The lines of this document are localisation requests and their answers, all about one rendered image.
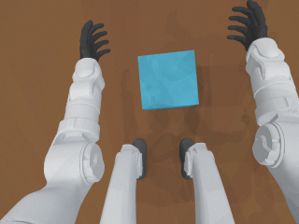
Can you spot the robot left upper arm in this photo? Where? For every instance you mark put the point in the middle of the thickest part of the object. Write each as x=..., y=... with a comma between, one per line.
x=70, y=171

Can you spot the right robot forearm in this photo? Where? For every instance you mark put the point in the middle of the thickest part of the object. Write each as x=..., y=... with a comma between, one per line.
x=272, y=85

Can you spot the robot thigh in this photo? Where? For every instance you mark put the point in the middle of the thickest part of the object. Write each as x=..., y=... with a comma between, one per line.
x=211, y=203
x=120, y=202

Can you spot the robot right thigh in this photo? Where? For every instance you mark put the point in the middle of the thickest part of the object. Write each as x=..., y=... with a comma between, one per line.
x=211, y=203

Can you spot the carton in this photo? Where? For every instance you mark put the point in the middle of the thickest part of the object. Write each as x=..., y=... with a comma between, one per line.
x=168, y=80

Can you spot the robot left thigh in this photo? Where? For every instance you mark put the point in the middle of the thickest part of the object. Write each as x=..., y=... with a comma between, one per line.
x=120, y=202

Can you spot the robot right hand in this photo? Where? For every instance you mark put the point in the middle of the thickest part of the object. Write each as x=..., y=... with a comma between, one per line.
x=255, y=24

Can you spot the robot right upper arm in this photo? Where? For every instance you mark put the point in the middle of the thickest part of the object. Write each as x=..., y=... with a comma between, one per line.
x=276, y=145

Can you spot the left robot forearm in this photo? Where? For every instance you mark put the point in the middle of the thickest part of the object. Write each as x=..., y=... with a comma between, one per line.
x=83, y=106

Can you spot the robot left hand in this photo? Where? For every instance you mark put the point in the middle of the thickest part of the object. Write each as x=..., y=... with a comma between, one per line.
x=87, y=48

